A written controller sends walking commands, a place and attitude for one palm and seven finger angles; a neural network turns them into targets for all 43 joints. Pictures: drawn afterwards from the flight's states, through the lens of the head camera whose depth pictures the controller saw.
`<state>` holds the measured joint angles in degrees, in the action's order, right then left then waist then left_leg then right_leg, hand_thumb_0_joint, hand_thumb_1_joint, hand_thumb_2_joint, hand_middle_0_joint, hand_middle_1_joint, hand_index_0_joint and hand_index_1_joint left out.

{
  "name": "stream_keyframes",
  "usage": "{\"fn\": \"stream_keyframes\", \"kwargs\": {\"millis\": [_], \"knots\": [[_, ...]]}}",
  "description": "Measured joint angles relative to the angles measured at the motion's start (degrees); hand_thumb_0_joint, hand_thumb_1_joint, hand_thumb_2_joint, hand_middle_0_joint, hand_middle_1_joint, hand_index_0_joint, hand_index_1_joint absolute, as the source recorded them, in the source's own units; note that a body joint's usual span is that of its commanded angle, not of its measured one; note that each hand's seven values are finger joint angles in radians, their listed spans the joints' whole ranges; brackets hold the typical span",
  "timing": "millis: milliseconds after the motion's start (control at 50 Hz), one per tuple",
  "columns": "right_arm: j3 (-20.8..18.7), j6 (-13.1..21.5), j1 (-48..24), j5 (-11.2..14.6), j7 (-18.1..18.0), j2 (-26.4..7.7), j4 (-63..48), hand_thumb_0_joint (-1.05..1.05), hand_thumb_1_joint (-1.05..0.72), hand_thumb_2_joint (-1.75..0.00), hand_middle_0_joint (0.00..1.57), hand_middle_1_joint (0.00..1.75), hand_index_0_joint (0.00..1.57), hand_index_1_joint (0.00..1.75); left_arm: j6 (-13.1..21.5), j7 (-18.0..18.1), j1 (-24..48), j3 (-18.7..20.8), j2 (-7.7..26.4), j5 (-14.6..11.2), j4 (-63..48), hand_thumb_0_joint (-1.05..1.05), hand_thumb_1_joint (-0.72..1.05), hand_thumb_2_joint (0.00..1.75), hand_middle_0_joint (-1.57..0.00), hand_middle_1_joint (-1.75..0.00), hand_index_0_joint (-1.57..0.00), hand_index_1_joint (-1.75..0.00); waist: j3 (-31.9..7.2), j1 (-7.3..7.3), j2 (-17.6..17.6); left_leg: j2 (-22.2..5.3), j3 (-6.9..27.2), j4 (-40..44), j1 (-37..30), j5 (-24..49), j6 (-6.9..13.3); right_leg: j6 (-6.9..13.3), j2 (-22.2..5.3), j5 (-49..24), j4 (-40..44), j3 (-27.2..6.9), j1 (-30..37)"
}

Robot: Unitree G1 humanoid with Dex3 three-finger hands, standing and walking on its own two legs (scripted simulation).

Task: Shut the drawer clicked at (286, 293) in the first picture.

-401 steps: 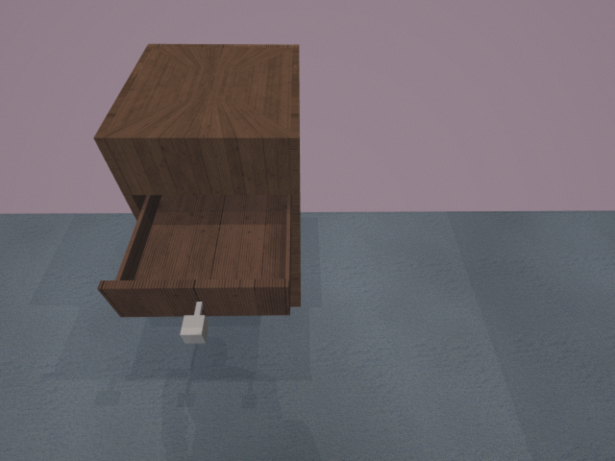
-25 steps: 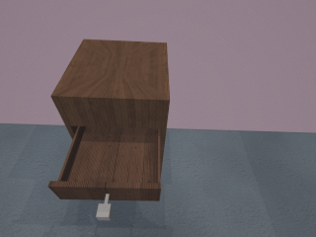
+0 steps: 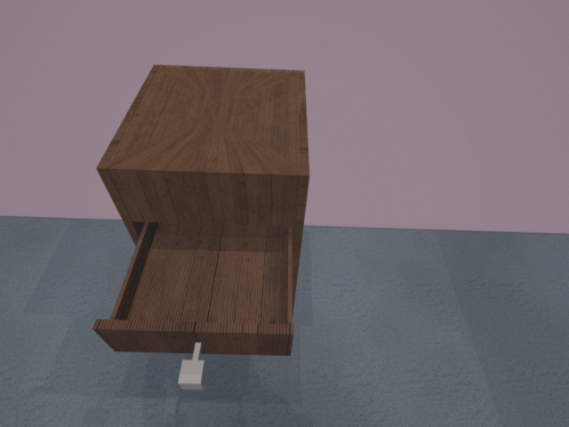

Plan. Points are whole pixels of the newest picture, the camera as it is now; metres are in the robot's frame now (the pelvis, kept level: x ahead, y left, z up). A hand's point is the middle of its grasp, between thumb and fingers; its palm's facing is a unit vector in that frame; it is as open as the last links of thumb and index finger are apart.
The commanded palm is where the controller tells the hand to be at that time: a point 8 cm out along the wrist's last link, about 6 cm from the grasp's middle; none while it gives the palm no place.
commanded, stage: look again from close up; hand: left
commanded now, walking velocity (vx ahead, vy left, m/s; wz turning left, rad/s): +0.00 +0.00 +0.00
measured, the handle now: (195, 363) +0.27 +0.19 -0.25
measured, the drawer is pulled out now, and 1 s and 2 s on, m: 0.27 0.27 0.27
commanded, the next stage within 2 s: raise the hand and make a fist in 0.32 s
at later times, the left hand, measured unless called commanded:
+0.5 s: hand out of the picture +0.04 +0.17 -0.15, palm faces +0.14 -0.96 -0.23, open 7.2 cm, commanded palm +0.08 +0.19 -0.08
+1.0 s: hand out of the picture +0.09 +0.14 -0.10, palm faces +0.17 -0.98 -0.12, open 5.1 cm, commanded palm +0.07 +0.19 -0.11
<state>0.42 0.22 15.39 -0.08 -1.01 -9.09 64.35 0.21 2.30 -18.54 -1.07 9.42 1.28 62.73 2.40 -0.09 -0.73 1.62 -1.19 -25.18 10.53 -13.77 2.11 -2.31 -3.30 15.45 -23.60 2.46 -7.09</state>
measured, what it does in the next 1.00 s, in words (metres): lowers itself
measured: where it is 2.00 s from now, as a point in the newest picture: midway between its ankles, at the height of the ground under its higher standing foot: outside the picture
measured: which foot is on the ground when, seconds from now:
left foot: down 0.00-1.00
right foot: down 0.00-1.00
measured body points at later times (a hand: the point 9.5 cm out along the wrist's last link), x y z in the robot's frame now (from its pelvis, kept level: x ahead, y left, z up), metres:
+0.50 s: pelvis -0.01 -0.02 +0.00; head +0.00 -0.02 +0.45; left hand +0.03 +0.22 -0.13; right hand +0.00 -0.25 -0.15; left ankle +0.00 +0.09 -0.74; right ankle -0.03 -0.14 -0.74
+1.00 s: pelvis -0.07 -0.06 -0.15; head +0.01 -0.05 +0.30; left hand +0.07 +0.19 -0.09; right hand +0.21 -0.27 -0.19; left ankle +0.00 +0.09 -0.74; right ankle -0.03 -0.14 -0.74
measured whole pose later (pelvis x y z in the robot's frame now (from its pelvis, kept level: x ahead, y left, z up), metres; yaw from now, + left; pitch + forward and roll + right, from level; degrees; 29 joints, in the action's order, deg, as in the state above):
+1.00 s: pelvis -0.07 -0.06 -0.15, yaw +1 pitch +18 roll -2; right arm -3.6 13.7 2.7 -0.3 -2.1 -11.8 29.6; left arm 39.3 -11.6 -34.5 8.2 10.8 -12.7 -1.2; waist -9.6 -4.4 -0.5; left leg -2.4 5.6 -80.5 67.2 -31.5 -2.9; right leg 4.4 -0.3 36.0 -80.4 7.8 -62.5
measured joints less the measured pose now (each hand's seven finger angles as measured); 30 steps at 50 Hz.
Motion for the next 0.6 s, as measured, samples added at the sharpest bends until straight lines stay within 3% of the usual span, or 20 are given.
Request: {"fn": "stream_keyframes", "kwargs": {"millis": [440,460,480,520,560,600], "knots": [[0.19,0.18,0.77,0.04,-0.07,0.63,0.92,0.0,-0.91,-0.9,0.2,0.3,0.2,0.3,0.88,0.36,0.26,-0.25,-1.37,0.1,0.21,0.01,0.9,0.9,-0.2,-0.3,-0.2,-0.3,-0.87,0.12,0.91,-1.67,0.52,-0.77,1.07,0.48,-1.47,1.43,1.66,-0.39,-0.53,0.42,-0.94],[0.47,0.6,1.55,0.57,-0.36,0.39,-1.67,0.01,-0.91,-0.9,0.2,0.3,0.2,0.3,-2.29,0.22,-2.45,0.11,-1.36,-2.39,-8.71,0.01,0.9,0.9,-0.2,-0.3,-0.2,-0.3,-0.41,0.19,0.93,-1.79,0.49,-1.62,1.65,0.18,-1.53,1.49,1.76,-0.3,-1.28,0.38,-1.54],[0.69,2.84,2.74,0.95,-1.33,0.05,-4.16,0.01,-0.92,-0.9,0.2,0.3,0.2,0.3,-3.22,1.4,-5.68,0.78,-0.7,-3.43,-18.78,0.02,0.92,0.9,-0.21,-0.3,-0.21,-0.3,-0.08,-0.38,0.57,-1.68,0.02,-1.81,1.62,0.06,-1.55,1.73,1.6,0.14,-2.66,-0.1,-2.3],[0.41,8.38,4.12,1.7,-2.36,-1.13,-7.28,0.02,-0.93,-0.9,0.2,0.3,0.21,0.3,-0.26,4.12,-9.7,1.4,0.93,-5.66,-33.7,0.04,0.95,0.9,-0.22,-0.31,-0.22,-0.31,-1.28,-0.48,0.47,-1.29,-0.35,-2.78,2.79,-0.21,-1.67,1.98,1.12,1.49,-5.68,-0.48,-4.42],[-0.16,11.44,3.99,2.18,-2.66,-2.97,-11.03,0.02,-0.93,-0.9,0.2,0.3,0.21,0.3,2.02,5.01,-9.48,1.71,1.45,-7.77,-43.22,0.04,0.96,0.9,-0.23,-0.33,-0.23,-0.33,-2.63,0.74,1.65,-0.87,0.44,-5.36,5.31,-0.85,-1.63,1.79,0.63,2.77,-8.41,0.3,-6.54],[-1.0,13.55,2.25,1.73,-2.63,-4.72,-14.76,0.02,-0.93,-0.9,0.2,0.3,0.2,0.3,7.22,4.06,-6.61,2.5,1.06,-8.36,-47.72,0.04,0.95,0.9,-0.25,-0.35,-0.25,-0.35,-4.35,2.12,2.95,-0.74,1.22,-9.58,10.03,-1.99,-1.62,1.78,0.4,4.08,-12.26,1.04,-10.74]]}}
